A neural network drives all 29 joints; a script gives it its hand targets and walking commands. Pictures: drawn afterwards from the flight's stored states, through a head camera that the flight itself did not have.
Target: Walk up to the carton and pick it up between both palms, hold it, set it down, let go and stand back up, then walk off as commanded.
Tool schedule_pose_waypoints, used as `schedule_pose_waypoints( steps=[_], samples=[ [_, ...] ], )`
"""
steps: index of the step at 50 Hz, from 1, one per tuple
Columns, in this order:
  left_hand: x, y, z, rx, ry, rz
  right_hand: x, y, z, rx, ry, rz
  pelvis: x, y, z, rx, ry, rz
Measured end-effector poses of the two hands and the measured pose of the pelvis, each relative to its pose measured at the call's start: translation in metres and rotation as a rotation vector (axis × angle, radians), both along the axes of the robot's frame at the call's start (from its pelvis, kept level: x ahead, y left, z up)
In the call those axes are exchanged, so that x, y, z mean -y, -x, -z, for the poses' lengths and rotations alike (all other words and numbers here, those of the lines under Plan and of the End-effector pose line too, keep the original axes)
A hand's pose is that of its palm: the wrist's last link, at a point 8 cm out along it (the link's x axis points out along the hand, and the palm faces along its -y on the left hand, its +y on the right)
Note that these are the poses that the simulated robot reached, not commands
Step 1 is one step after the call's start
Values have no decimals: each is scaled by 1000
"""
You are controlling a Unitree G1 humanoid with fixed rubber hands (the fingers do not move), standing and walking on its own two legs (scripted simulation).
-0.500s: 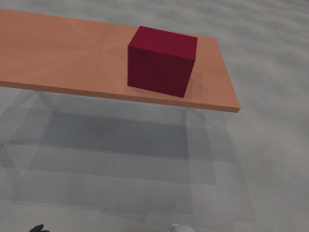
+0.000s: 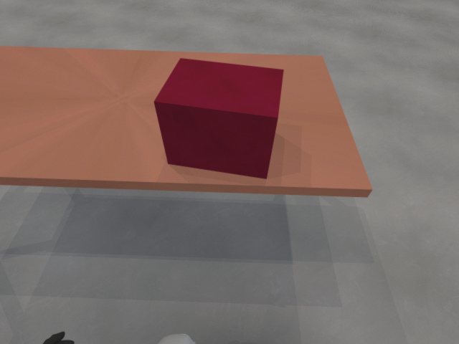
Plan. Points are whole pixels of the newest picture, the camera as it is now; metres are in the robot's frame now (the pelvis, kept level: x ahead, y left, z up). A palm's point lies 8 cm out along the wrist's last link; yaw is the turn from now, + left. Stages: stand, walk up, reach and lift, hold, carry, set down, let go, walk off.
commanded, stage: walk up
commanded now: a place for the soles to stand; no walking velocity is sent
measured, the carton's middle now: (223, 118) +0.64 +0.02 +0.00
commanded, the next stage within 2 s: stand in 1.66 s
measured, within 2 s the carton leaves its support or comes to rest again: neither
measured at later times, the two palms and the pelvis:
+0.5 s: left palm (67, 289) +0.23 +0.32 -0.10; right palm (401, 327) +0.17 -0.31 -0.10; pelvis +0.15 +0.01 +0.00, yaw -1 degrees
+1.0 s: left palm (71, 282) +0.25 +0.32 -0.11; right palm (378, 276) +0.27 -0.30 -0.10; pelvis +0.17 +0.01 -0.01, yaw -1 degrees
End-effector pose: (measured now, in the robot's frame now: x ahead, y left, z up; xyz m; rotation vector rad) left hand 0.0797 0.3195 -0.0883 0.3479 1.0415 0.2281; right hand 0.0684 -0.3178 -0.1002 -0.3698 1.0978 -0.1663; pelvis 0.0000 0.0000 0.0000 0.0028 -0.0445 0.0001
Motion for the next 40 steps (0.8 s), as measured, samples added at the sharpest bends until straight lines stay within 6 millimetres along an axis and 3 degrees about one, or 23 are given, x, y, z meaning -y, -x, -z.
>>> schedule_pose_waypoints(
  steps=[6, 10, 16, 21, 27, 32, 36, 40],
  samples=[
    [-20, -46, 17, -6, 36, 0, -21, -40, -5, 2, 32, -3, -24, -46, 6, -13, 29, 3],
    [-26, -77, 18, -16, 54, 14, -28, -41, -14, -46, 48, 19, -34, -73, -1, -22, 37, 10],
    [-25, -113, 12, -27, 67, 12, -26, -49, -28, -115, 71, 43, -34, -110, -11, -29, 39, 11],
    [-17, -138, 10, -23, 53, 11, -17, -71, -22, -123, 66, 51, -24, -135, -9, -24, 26, 11],
    [2, -160, 19, -15, -2, 10, 2, -122, 10, -71, 37, 47, -2, -157, 12, 2, -2, 14],
    [6, -165, 9, -24, -33, 20, 1, -161, 13, -19, 6, 39, 2, -162, 8, 2, -7, 16],
    [0, -163, 8, -36, -42, 18, -5, -173, 13, -11, 3, 29, -2, -163, 8, -5, -9, 10],
    [-8, -160, 15, -63, -24, 8, -13, -171, 11, -26, 16, 31, -12, -162, 9, -17, 1, 11]
  ],
)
